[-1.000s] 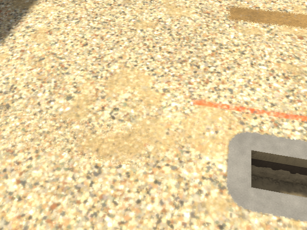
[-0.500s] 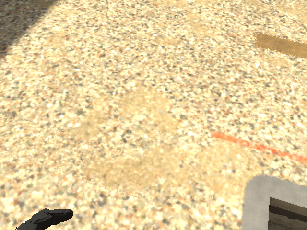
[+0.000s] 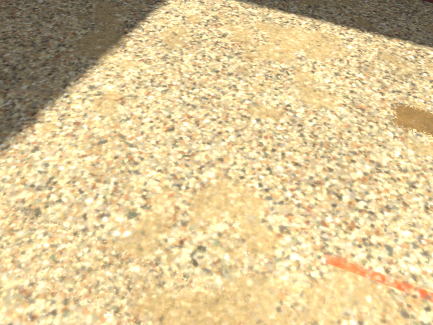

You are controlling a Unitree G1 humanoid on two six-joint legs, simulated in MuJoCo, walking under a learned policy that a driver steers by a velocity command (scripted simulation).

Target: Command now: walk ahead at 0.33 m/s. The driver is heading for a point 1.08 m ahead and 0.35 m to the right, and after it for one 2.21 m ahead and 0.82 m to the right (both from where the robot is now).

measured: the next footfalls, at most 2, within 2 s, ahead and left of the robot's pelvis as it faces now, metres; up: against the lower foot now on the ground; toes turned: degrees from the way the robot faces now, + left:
right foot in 0.34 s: +0.26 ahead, -0.16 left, +0.00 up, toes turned -2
left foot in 0.86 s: +0.60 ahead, +0.06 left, +0.00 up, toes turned +1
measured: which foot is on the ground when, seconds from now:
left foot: down 0.00-0.36, up 0.38-0.84, down 0.86-1.00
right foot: up 0.00-0.32, down 0.34-0.86, up 0.88-1.00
